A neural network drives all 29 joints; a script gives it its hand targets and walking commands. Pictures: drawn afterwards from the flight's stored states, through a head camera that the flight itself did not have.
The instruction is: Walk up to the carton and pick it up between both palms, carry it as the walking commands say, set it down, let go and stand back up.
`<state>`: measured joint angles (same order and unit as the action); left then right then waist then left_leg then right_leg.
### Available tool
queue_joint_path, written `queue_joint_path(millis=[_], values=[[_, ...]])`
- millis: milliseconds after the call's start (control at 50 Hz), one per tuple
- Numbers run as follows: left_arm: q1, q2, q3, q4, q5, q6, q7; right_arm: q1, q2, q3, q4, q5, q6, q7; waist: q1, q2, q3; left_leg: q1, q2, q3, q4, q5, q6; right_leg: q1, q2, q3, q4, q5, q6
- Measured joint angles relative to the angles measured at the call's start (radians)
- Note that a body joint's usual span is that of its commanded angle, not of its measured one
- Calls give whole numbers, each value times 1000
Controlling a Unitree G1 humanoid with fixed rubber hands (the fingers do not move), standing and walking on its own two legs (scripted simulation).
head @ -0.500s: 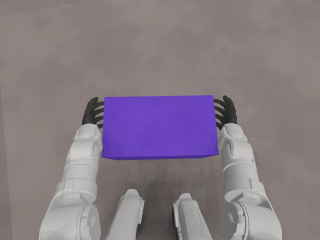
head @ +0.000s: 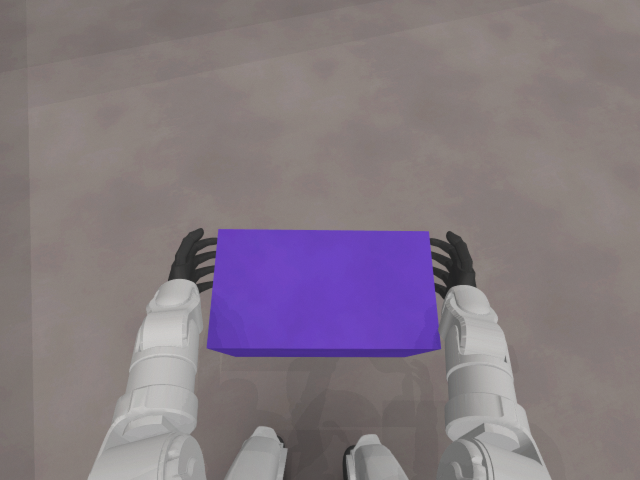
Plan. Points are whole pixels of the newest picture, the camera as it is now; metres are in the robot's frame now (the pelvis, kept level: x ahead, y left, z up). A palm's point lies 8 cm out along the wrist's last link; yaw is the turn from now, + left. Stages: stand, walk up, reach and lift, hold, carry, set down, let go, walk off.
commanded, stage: reach and lift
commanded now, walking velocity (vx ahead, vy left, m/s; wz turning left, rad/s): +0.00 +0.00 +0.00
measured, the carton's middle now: (322, 300) +0.37 +0.01 -0.12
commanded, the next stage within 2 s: none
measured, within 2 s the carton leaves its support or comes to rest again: neither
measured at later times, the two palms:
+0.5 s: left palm (167, 279) +0.34 +0.19 +0.03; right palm (490, 285) +0.35 -0.18 +0.04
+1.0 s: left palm (143, 277) +0.32 +0.18 +0.09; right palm (523, 279) +0.33 -0.18 +0.10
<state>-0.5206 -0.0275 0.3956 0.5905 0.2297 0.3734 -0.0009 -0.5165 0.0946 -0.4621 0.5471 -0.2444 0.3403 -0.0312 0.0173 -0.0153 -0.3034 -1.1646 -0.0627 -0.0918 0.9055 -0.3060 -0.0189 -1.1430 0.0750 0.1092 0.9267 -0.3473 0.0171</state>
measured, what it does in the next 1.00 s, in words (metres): rises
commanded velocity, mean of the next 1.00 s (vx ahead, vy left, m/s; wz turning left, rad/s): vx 0.00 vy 0.00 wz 0.00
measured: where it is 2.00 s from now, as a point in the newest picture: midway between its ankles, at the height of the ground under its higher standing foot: outside the picture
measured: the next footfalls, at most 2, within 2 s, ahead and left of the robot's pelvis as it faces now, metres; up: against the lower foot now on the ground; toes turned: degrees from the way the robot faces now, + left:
none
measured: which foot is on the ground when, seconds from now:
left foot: down 0.00-1.00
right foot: down 0.00-1.00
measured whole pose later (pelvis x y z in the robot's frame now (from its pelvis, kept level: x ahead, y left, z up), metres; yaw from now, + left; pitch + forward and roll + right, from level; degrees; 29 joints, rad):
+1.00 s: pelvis +0.03 +0.00 +0.08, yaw +0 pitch +4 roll +0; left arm -0.27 -0.09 0.32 0.38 0.28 0.58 -0.04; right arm -0.30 0.11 -0.38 0.40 -0.28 0.55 0.01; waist 0.02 0.00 -0.13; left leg -0.29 -0.04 -0.10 0.38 -0.16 -0.01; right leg -0.27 0.04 0.11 0.40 -0.20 0.00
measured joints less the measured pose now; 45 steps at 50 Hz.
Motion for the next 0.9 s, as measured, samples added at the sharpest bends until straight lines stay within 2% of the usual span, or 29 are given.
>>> queue_joint_path(millis=[40, 100, 120, 220, 420, 540, 640, 680, 740, 780, 900], values=[[24, -8, -17, -25, -2, 13, 19, 4, -6, 3, 2, -9, 7, 12, -5, 14, 11, 23, -4, -10, -25, 13, 1, 28, -6, -8, -29, 10, 1], [65, -28, -56, -56, -19, 11, 95, 33, -7, 32, -25, -1, 13, 5, -8, 25, 13, 57, -4, -14, -64, 30, 3, 66, -10, -9, -74, 29, 3], [75, -32, -55, -65, -29, 11, 105, 40, -3, 33, -29, -5, 11, 8, -10, 24, 11, 70, -3, -12, -75, 34, 5, 77, -10, -7, -85, 33, 4], [73, -42, -24, -40, -7, 5, 74, 44, 2, 15, -21, -12, 17, 12, -12, 13, 20, 139, 0, -2, -120, 49, 9, 141, -12, 6, -124, 50, 5], [78, -49, -7, -61, 19, 48, 29, 60, 9, -2, -30, -26, 50, 24, -14, 9, 70, 319, 6, 2, -216, 81, 12, 318, -16, 14, -220, 84, 4], [88, -57, 20, -63, 55, 72, -34, 56, -4, 0, -31, -56, 91, 46, -1, 8, 103, 434, 7, 5, -276, 94, 14, 429, -22, 18, -272, 94, 4], [147, -54, -14, -124, 40, 111, -39, 81, 1, 5, -33, -67, 102, 64, -8, 13, 126, 538, 11, -8, -338, 109, 12, 540, -25, 6, -344, 111, -3], [152, -54, -13, -125, 57, 121, -50, 95, 6, 1, -40, -67, 112, 74, -7, 9, 137, 581, 14, -9, -362, 113, 11, 582, -25, 6, -368, 117, -6], [162, -52, -23, -124, 62, 130, -61, 124, 8, 22, -65, -56, 131, 53, 1, 8, 151, 642, 18, -7, -395, 118, 11, 642, -24, 9, -400, 124, -10], [184, -49, -46, -141, 54, 141, -45, 145, 9, 44, -85, -39, 146, 40, 4, 9, 153, 680, 20, -5, -419, 123, 11, 678, -25, 11, -421, 128, -11], [218, -57, -58, -176, 53, 176, -51, 184, 12, 58, -116, -45, 173, 51, 3, 17, 167, 791, 21, -12, -482, 135, 11, 788, -31, 6, -481, 137, -15]])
